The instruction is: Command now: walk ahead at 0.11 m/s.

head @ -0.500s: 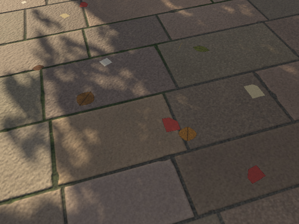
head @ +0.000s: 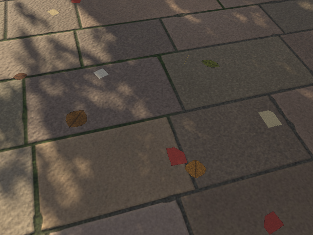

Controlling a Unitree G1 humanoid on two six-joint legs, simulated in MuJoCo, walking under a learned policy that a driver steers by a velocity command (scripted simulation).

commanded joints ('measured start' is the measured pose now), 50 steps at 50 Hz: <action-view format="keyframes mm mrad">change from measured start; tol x32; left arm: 1 138 27 13 -3 7 30 26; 50 -49 14 40 -26 -38 -63 -34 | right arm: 1 -45 -111 -21 -42 -20 -1 -11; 50 315 -49 -8 163 8 -40 -9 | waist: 1 44 155 -135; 50 -41 108 38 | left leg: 1 31 224 -191 -210 163 167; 9 -47 162 -192 -238 -488 43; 28 229 62 -57 -8 49 -1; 33 72 40 -60 17 -568 38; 41 126 23 -14 123 -257 71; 44 659 392 -726 -216 -39 258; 50 452 254 -166 -251 176 85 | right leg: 1 91 -41 -3 -132 70 10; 13 -18 -62 34 -727 16 -72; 28 153 -22 -21 -625 388 -53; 33 69 -40 34 -659 -174 -140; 38 251 -264 362 -768 -70 -265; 42 -11 -92 81 -451 360 -142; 45 -493 15 66 274 12 -90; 50 -407 -64 44 117 320 -121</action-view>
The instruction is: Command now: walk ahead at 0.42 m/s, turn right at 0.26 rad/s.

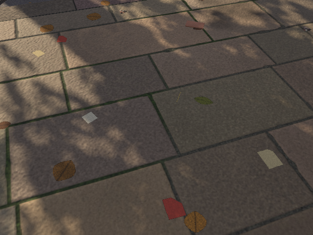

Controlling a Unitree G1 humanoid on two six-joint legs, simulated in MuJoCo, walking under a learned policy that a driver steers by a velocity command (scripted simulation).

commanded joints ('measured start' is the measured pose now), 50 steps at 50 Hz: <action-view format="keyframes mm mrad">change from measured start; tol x32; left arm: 1 -60 25 8 -64 5 11 -9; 50 -27 106 -7 -316 58 -17 6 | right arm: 1 51 -85 -1 -20 -17 2 -15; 36 -473 -162 -32 -410 1 -38 -4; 42 53 -360 -100 -278 -16 -40 3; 50 -102 -190 -45 -333 12 -2 4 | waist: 1 -2 90 96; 11 3 92 125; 17 143 -175 -381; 40 -9 -110 -107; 42 -22 360 -341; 50 24 104 -21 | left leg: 1 100 250 -148 -216 455 94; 8 48 263 29 -302 488 82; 14 156 284 123 226 1207 27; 17 -639 -35 -148 1129 -222 -48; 38 -400 41 -117 55 292 -43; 42 453 403 -758 -33 109 289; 50 -31 203 -420 -192 373 210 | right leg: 1 -253 -53 36 -76 132 1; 14 291 119 -174 -593 176 -115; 17 1013 -327 866 -905 -91 -410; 25 234 -91 268 -1027 240 -232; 40 453 -55 307 -618 480 -90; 43 -215 90 148 85 -268 25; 50 -96 -32 26 -252 -35 73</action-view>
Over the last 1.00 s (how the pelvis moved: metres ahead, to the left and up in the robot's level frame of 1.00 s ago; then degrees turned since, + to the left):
0.18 0.01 0.01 -1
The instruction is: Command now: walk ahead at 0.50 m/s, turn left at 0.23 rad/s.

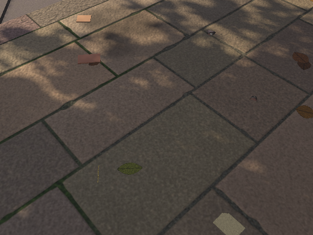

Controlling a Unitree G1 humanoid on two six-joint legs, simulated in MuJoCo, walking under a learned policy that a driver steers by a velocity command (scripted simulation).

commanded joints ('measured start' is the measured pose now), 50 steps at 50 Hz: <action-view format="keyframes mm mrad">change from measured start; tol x32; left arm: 1 -47 40 7 -95 6 -15 4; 50 26 94 24 -14 -29 39 -1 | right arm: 1 -11 -154 -36 -66 12 -5 -15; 50 -51 -141 -43 -174 -23 -9 -3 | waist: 1 21 117 -35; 12 63 145 -56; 15 109 -297 -285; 34 106 -28 75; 40 0 308 -338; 50 42 71 -8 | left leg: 1 104 240 -277 -168 199 207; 11 31 215 -331 -36 4 103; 17 -584 124 -82 886 -282 -34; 35 -394 125 103 277 35 20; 38 47 -1 168 191 14 105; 40 667 411 -645 60 -116 353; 50 73 287 -44 -213 274 188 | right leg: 1 -114 -31 -1 -195 50 37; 12 345 13 18 -638 258 1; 15 849 -428 726 -751 -122 -238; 21 399 -230 172 -884 228 -156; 33 534 -251 -149 -878 445 -116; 38 502 -213 -261 -377 1001 -42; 40 -185 18 -132 258 -256 44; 50 -174 -131 46 10 213 52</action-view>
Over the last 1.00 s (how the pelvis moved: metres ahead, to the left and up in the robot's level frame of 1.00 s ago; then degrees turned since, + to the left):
0.54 -0.11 0.00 -23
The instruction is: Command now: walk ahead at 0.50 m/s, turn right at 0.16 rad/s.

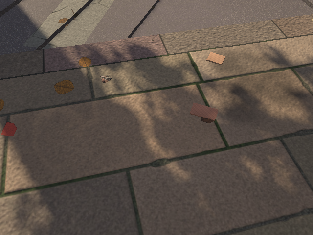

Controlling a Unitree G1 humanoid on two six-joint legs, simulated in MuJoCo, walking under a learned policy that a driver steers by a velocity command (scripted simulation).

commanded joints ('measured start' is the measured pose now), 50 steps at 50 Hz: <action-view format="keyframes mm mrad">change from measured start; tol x32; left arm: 1 21 59 18 -39 1 8 5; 50 34 39 14 -191 10 17 -1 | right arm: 1 -25 -134 -39 -40 -9 -34 -14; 50 -17 -131 -30 -4 10 -41 -20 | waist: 1 13 83 -20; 19 136 -106 -425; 50 -2 145 -18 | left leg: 1 34 281 -122 -206 315 141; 10 272 329 36 -186 378 77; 15 335 332 101 160 1012 19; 17 -21 234 130 698 565 -55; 18 -451 -9 -12 1064 -365 -122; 19 -562 44 -202 1106 -362 -89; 39 -109 70 -125 81 131 -80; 42 556 508 -873 -23 -253 187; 50 49 305 -316 -181 67 132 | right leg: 1 -56 -10 61 -88 158 16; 12 -101 77 -68 -502 200 -68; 16 399 213 -142 -567 120 -172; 19 1072 -183 743 -782 -46 -423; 27 421 -2 260 -884 373 -324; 39 494 39 373 -632 181 -176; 43 -141 165 157 188 -302 -31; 50 -28 53 50 -60 -71 -20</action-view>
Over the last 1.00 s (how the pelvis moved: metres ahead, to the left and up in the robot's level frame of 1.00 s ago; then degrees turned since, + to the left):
0.48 0.12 0.00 27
